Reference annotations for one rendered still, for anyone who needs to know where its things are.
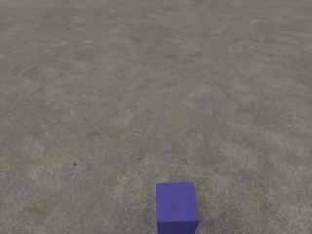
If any carton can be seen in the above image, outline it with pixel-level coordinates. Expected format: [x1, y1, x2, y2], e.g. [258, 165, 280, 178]
[156, 181, 200, 234]

